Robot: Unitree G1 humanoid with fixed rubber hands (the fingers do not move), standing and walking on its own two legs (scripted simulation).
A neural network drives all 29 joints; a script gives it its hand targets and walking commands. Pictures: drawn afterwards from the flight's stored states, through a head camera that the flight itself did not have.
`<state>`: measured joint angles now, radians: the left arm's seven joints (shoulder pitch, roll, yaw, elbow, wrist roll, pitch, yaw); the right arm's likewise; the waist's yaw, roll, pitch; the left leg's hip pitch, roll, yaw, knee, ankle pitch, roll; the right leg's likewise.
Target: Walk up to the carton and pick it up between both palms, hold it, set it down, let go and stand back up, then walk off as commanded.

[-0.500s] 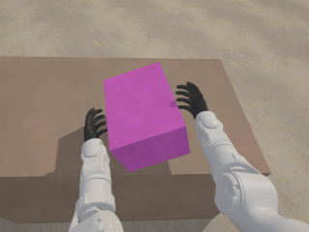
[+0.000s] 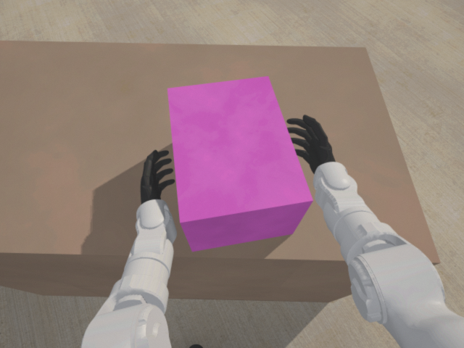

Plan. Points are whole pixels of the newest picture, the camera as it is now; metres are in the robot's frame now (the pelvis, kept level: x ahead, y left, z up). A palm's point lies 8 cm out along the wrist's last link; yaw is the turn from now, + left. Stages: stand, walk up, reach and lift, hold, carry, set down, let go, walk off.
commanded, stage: set down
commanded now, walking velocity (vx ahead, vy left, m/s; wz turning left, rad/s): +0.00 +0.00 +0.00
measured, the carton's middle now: (230, 162) +0.45 +0.10 -0.01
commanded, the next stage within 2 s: none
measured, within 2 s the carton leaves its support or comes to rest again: rests again in 0.06 s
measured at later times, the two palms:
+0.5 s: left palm (162, 219) +0.31 +0.19 -0.01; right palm (355, 196) +0.42 -0.13 +0.00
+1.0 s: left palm (114, 259) +0.23 +0.24 +0.01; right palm (371, 233) +0.35 -0.15 +0.02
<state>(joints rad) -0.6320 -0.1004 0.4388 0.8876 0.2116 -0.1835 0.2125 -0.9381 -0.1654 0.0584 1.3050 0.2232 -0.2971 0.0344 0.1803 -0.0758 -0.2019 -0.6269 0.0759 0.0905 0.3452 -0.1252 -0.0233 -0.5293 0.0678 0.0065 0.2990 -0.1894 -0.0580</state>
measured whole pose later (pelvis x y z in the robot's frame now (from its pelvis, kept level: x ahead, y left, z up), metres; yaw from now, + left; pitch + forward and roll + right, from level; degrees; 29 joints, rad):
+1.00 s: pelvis -0.05 -0.01 +0.00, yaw +1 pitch +15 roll +0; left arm -0.28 -0.04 0.27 0.55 0.14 -0.12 0.09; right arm -0.52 -0.40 0.32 0.99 0.40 -0.37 0.07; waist 0.19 -0.04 -0.14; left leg -0.51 0.08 0.04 0.27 -0.03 -0.03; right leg -0.43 0.08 -0.01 0.32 -0.16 -0.06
